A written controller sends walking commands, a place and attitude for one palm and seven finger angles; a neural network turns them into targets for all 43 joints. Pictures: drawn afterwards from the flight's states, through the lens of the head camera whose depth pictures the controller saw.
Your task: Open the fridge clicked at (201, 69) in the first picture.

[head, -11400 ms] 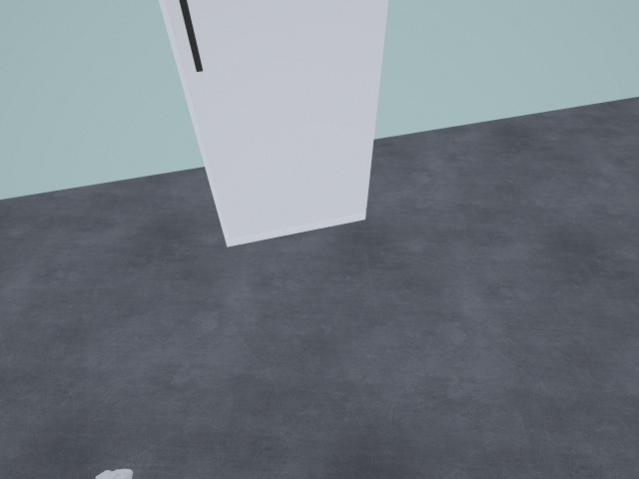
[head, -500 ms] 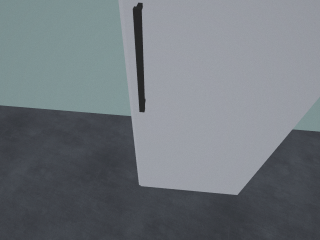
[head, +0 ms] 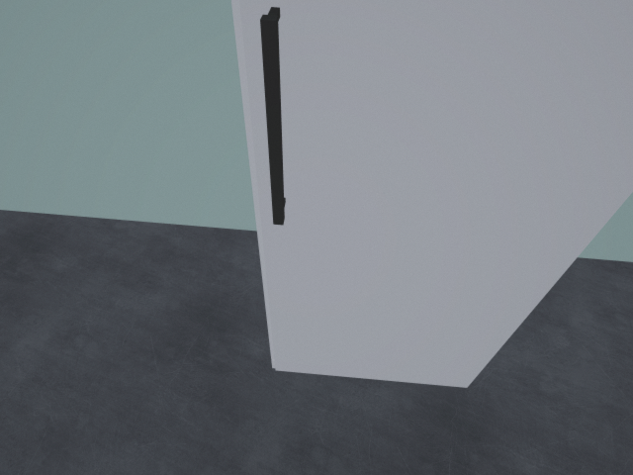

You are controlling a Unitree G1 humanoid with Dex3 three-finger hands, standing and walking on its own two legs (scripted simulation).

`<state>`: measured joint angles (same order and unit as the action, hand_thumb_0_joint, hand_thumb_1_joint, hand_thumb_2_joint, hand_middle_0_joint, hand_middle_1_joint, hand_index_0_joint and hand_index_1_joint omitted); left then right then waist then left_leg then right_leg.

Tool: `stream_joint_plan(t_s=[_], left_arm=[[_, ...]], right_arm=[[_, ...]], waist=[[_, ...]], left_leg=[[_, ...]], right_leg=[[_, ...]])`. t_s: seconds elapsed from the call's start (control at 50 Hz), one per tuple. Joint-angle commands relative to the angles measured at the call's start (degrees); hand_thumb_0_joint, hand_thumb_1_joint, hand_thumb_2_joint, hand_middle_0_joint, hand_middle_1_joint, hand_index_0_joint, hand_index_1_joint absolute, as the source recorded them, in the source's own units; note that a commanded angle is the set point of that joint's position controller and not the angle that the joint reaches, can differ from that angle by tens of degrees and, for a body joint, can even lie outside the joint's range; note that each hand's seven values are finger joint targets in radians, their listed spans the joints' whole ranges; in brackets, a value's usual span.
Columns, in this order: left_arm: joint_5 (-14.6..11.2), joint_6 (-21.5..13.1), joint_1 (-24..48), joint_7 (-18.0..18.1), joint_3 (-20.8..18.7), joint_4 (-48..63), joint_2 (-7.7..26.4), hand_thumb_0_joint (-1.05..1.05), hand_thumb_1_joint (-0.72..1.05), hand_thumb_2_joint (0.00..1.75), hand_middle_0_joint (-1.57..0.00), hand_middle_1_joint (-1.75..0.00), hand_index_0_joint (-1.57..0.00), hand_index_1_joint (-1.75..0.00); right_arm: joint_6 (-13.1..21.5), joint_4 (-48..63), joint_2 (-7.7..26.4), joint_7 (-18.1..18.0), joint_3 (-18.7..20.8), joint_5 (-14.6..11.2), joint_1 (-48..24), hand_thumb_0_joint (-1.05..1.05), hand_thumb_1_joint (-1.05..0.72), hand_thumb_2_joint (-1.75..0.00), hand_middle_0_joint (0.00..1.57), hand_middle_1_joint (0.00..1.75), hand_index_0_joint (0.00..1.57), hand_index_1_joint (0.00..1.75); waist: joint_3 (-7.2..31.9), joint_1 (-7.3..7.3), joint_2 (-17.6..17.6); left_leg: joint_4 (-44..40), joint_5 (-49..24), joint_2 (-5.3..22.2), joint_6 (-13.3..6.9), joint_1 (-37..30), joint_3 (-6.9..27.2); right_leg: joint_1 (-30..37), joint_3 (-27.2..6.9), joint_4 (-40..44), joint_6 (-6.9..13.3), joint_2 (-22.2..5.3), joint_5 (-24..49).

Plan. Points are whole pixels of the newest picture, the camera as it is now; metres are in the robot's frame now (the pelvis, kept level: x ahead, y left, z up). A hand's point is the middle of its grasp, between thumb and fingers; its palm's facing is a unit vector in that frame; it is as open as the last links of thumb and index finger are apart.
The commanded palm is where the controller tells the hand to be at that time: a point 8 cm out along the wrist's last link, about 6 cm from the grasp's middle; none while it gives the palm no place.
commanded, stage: look again from close up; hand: left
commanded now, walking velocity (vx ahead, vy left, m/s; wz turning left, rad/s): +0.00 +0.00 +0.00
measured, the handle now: (277, 134) +0.51 +0.10 +0.18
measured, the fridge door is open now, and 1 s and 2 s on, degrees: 0 0 0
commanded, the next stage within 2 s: raise the hand to about handle height in 0.28 s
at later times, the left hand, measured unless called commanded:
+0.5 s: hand out of the picture +0.11 +0.19 -0.10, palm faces +0.25 -0.95 -0.18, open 7.4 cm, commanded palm +0.11 +0.23 -0.05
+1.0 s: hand (161, 418) +0.18 +0.19 +0.02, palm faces +0.05 -1.00 -0.08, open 9.8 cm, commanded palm +0.15 +0.25 +0.04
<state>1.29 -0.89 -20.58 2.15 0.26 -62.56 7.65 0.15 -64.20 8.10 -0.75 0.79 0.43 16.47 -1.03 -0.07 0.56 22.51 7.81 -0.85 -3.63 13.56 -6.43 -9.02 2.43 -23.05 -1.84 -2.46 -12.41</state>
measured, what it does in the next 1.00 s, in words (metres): lowers itself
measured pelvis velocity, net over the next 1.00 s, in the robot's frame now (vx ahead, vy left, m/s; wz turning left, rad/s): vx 0.00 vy -0.05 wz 0.07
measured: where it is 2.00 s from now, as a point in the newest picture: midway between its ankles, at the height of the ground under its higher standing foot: outside the picture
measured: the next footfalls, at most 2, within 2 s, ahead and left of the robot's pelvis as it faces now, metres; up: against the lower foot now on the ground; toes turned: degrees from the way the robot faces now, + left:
none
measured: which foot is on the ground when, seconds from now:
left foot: down 0.00-1.00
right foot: down 0.00-1.00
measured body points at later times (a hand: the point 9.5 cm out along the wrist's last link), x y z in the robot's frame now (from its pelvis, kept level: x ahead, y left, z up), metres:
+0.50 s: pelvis +0.00 +0.00 -0.01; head +0.01 +0.00 +0.44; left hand +0.10 +0.24 -0.08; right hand +0.05 -0.24 -0.14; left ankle +0.05 +0.07 -0.74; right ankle +0.00 -0.14 -0.74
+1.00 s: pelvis +0.00 -0.05 -0.06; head +0.03 -0.03 +0.39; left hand +0.17 +0.24 +0.03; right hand +0.23 -0.26 -0.11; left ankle +0.05 +0.07 -0.74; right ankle +0.00 -0.14 -0.74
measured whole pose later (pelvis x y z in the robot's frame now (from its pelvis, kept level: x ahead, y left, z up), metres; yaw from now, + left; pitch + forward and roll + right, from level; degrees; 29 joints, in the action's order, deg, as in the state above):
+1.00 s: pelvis +0.00 -0.05 -0.06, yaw +4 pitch +6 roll -3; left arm -19.7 -21.4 -23.5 -24.0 -15.1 3.2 17.2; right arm 13.2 -32.5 14.4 -3.3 -1.5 -2.2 10.4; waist 3.8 -3.2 -1.4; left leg 55.4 22.3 3.1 0.1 39.6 1.7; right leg -30.5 9.2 -51.9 2.4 0.7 -27.8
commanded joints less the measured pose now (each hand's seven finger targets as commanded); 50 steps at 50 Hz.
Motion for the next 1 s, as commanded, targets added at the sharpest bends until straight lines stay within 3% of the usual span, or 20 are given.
stream_joint_plan(t_s=[0.0, 0.34, 0.36, 0.38, 0.4, 0.42, 0.44, 0.46, 0.48, 0.5, 0.52, 0.56, 0.58, 0.62, 0.68, 0.74, 0.78, 0.86, 0.9, 0.98], left_arm=[[0.15, -0.64, -4.77, 0.56, -0.95, 0.88, 5.56, 0.00, 0.90, 0.90, -0.20, -0.30, -0.20, -0.30], [0.13, -0.61, -3.18, 0.35, -1.20, 0.99, 7.03, 0.00, 0.90, 0.90, -0.20, -0.30, -0.20, -0.30], [0.94, -1.07, -2.61, 2.22, 0.15, 0.26, 6.25, 0.00, 0.90, 0.90, -0.20, -0.30, -0.20, -0.30], [-10.73, -13.18, 35.82, 2.80, -17.48, 85.53, 28.51, 0.00, 0.88, 0.89, -0.20, -0.32, -0.20, -0.32], [-6.58, -11.55, 20.39, 4.76, -5.54, 77.42, 15.68, 0.00, 0.85, 0.88, -0.20, -0.33, -0.20, -0.33], [-7.78, -4.76, -1.55, 5.50, -0.31, 60.17, 2.86, 0.00, 0.83, 0.87, -0.21, -0.34, -0.21, -0.34], [-10.60, -5.13, 0.82, 4.58, 2.48, 70.60, 1.00, 0.00, 0.81, 0.86, -0.21, -0.36, -0.21, -0.36], [-11.11, -7.15, 2.91, 3.72, -0.30, 74.00, 4.54, 0.00, 0.78, 0.85, -0.21, -0.37, -0.21, -0.37], [-10.73, -8.20, -0.81, 2.73, -2.04, 66.62, 4.52, 0.00, 0.76, 0.84, -0.21, -0.39, -0.21, -0.39], [-11.18, -11.72, 0.27, 0.61, -3.32, 63.63, 4.18, 0.00, 0.74, 0.83, -0.21, -0.40, -0.21, -0.40], [-12.18, -15.86, -4.65, -2.43, -5.90, 59.63, 4.29, 0.00, 0.71, 0.82, -0.21, -0.42, -0.21, -0.42], [-14.70, -24.23, -15.36, -10.58, -8.43, 51.68, 3.09, 0.00, 0.67, 0.80, -0.22, -0.45, -0.22, -0.45], [-14.99, -28.16, -19.14, -15.06, -12.91, 48.46, 6.60, 0.00, 0.64, 0.79, -0.22, -0.47, -0.22, -0.47], [-15.92, -32.66, -17.84, -22.57, -15.95, 51.56, 11.51, 0.00, 0.60, 0.77, -0.22, -0.50, -0.22, -0.50], [-20.00, -27.34, -16.01, -25.02, -20.77, 62.00, 14.64, 0.00, 0.53, 0.74, -0.23, -0.54, -0.23, -0.54], [-22.50, -25.64, -5.96, -22.53, -20.69, 78.94, 15.31, 0.00, 0.46, 0.71, -0.23, -0.58, -0.23, -0.58], [-21.66, -27.81, 2.80, -20.81, -18.09, 87.01, 15.90, 0.00, 0.41, 0.69, -0.24, -0.62, -0.24, -0.62], [-21.08, -29.12, 6.89, -22.98, -15.34, 83.32, 15.91, 0.00, 0.32, 0.65, -0.24, -0.68, -0.24, -0.68], [-21.54, -26.16, 7.16, -25.51, -17.01, 79.17, 18.38, 0.00, 0.27, 0.63, -0.25, -0.70, -0.25, -0.70], [-23.10, -17.57, 2.58, -28.69, -24.51, 73.27, 24.02, 0.00, 0.18, 0.59, -0.25, -0.76, -0.25, -0.76]], right_arm=[[0.82, 1.61, 6.35, -0.29, 1.31, -0.13, 2.89, 0.00, -0.90, -0.90, 0.20, 0.30, 0.20, 0.30], [0.95, 1.67, 7.96, -0.27, 1.43, -0.06, 1.49, 0.00, -0.90, -0.90, 0.20, 0.30, 0.20, 0.30], [1.51, 5.74, 8.44, 0.17, 0.30, 0.19, -1.57, 0.00, -0.90, -0.90, 0.20, 0.30, 0.20, 0.30], [8.73, 23.68, 16.98, -5.41, 3.36, 0.19, -0.91, 0.00, -0.90, -0.90, 0.20, 0.30, 0.20, 0.30], [15.35, 21.90, 11.78, -6.13, -1.84, -1.09, -3.33, 0.00, -0.90, -0.90, 0.20, 0.30, 0.20, 0.30], [18.17, 20.68, 10.80, -3.62, -1.45, -2.52, -2.27, 0.00, -0.90, -0.90, 0.20, 0.30, 0.20, 0.30], [18.87, 22.99, 12.80, -3.45, -0.59, -3.33, -2.47, 0.00, -0.90, -0.90, 0.20, 0.30, 0.20, 0.30], [19.74, 25.56, 14.14, -3.68, 0.22, -3.28, -4.59, 0.00, -0.90, -0.90, 0.20, 0.30, 0.20, 0.30], [19.70, 26.19, 13.78, -3.42, 0.57, -2.76, -5.20, 0.00, -0.90, -0.90, 0.20, 0.30, 0.20, 0.30], [19.43, 27.43, 14.65, -2.43, 1.27, -1.74, -4.89, 0.00, -0.90, -0.90, 0.20, 0.30, 0.20, 0.30], [19.00, 28.91, 14.66, -1.59, 2.33, -1.09, -6.16, 0.00, -0.90, -0.90, 0.20, 0.30, 0.20, 0.30], [17.47, 32.25, 14.35, 0.46, 3.26, -0.48, -8.56, 0.00, -0.90, -0.90, 0.20, 0.30, 0.20, 0.30], [16.43, 33.82, 14.53, 1.91, 4.17, -1.06, -8.41, 0.00, -0.90, -0.90, 0.20, 0.30, 0.20, 0.30], [15.12, 38.57, 14.97, 3.14, 4.73, -1.28, -10.91, 0.00, -0.90, -0.90, 0.20, 0.30, 0.20, 0.30], [13.50, 44.08, 14.33, 2.40, 4.51, -2.40, -11.98, 0.00, -0.90, -0.90, 0.20, 0.30, 0.20, 0.30], [13.08, 45.87, 13.26, 0.52, 3.73, -2.24, -9.33, 0.00, -0.90, -0.90, 0.20, 0.30, 0.20, 0.30], [13.60, 44.48, 13.25, -0.67, 2.90, -1.63, -6.90, 0.00, -0.90, -0.90, 0.20, 0.30, 0.20, 0.30], [15.64, 40.39, 14.01, -2.43, 2.08, -2.50, -5.51, 0.00, -0.90, -0.90, 0.20, 0.30, 0.20, 0.30], [16.29, 39.28, 14.57, -3.26, 1.77, -3.09, -5.84, 0.00, -0.90, -0.90, 0.20, 0.30, 0.20, 0.30], [16.53, 39.37, 14.24, -4.05, 1.29, -3.53, -7.82, 0.00, -0.90, -0.90, 0.20, 0.30, 0.20, 0.30]], waist=[[-4.11, 0.15, 0.02], [-3.77, 0.10, -0.52], [-5.92, -0.24, -0.57], [15.61, 6.25, -16.18], [21.24, 2.62, -15.10], [13.62, 1.62, -5.17], [8.12, 2.18, -4.21], [5.38, 2.13, -4.44], [-1.92, 3.16, 0.28], [-2.33, 3.41, 6.92], [-1.32, 0.82, 9.74], [0.02, -2.20, 11.21], [1.80, -4.06, 7.20], [4.64, -4.36, 3.52], [12.13, -5.49, -1.98], [14.92, -2.23, -6.07], [13.30, 1.64, -5.72], [10.89, 4.26, -7.08], [10.65, 3.83, -6.37], [14.42, -0.21, -4.98]], left_leg=[[-7.50, 9.25, 7.38, 2.33, -0.15, 9.67], [-8.34, 9.10, 7.62, 2.31, -1.21, 9.87], [1.56, 2.30, 7.77, 3.61, 2.38, 6.56], [1.88, -1.13, 0.53, 5.83, -15.87, 6.14], [-2.71, -2.50, 4.66, 6.34, -17.44, 7.46], [-5.04, 6.77, 5.33, 5.45, -10.19, 9.48], [-3.88, 13.83, 4.84, 4.55, -5.32, 10.41], [-2.21, 18.15, 4.28, 4.40, -1.42, 10.74], [-0.32, 19.88, 3.14, 4.30, 4.09, 11.38], [2.88, 19.32, 2.61, 4.28, 7.36, 11.50], [5.73, 18.83, 2.60, 4.57, 10.11, 10.90], [12.26, 17.39, 1.90, 5.41, 17.52, 8.45], [14.85, 14.75, 1.47, 5.79, 18.74, 6.98], [19.62, 12.96, 1.15, 4.88, 21.41, 6.10], [20.39, 12.45, 1.04, 3.68, 19.75, 5.66], [22.53, 11.44, 1.57, 2.68, 16.61, 6.59], [24.42, 10.39, 2.14, 2.07, 15.83, 7.86], [26.48, 11.02, 2.32, 1.74, 15.45, 8.85], [25.99, 10.58, 2.23, 1.57, 15.42, 8.71], [23.44, 4.83, 2.01, 1.52, 13.19, 8.29]], right_leg=[[-4.10, -4.07, 5.18, 2.67, -3.93, -0.85], [-3.60, -4.01, 5.35, 2.66, -4.09, -0.30], [-5.47, -3.69, 2.80, 3.17, -4.75, 1.35], [-4.20, 0.92, 1.41, 1.82, 0.65, 8.84], [-3.59, 3.25, -5.03, 3.92, 0.50, 3.40], [-10.30, 3.65, -8.27, 3.51, 2.17, -4.33], [-11.28, 3.86, -7.75, 2.96, 2.40, -4.86], [-11.75, 3.24, -6.48, 2.87, 2.27, -6.47], [-14.66, 4.03, -5.81, 2.86, 2.60, -8.42], [-17.95, 4.40, -6.91, 2.85, 2.78, -10.93], [-20.22, 4.67, -9.25, 3.07, 3.13, -13.00], [-24.52, 4.59, -14.37, 3.69, 3.18, -16.11], [-23.93, 3.43, -15.99, 4.47, 2.91, -15.22], [-24.83, 1.83, -20.06, 4.88, 2.26, -13.12], [-22.73, 0.72, -21.28, 4.12, 2.30, -11.25], [-24.40, -0.49, -20.14, 3.44, 2.83, -10.06], [-26.72, -1.05, -19.96, 3.32, 3.50, -8.81], [-28.99, -2.43, -17.91, 3.09, 3.44, -9.72], [-26.77, -3.77, -15.78, 2.83, 2.97, -9.59], [-18.50, -5.06, -13.26, 1.94, 1.77, -3.19]])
